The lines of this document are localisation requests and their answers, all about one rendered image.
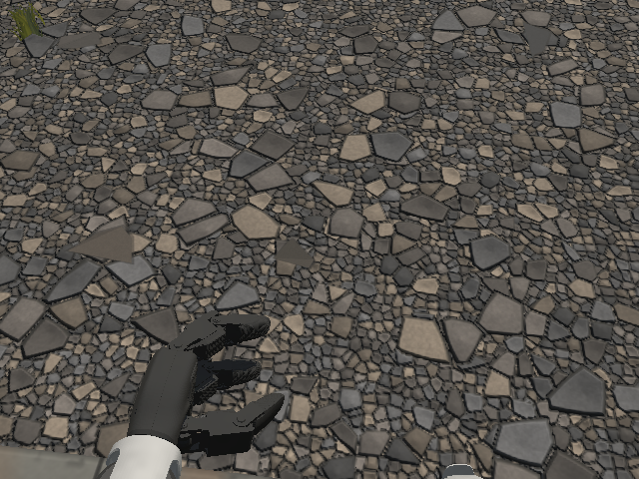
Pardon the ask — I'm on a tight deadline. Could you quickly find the robot left forearm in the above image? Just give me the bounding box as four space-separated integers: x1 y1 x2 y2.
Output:
96 435 182 479

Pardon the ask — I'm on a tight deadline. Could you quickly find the robot left hand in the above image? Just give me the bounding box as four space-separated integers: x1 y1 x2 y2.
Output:
127 310 285 457

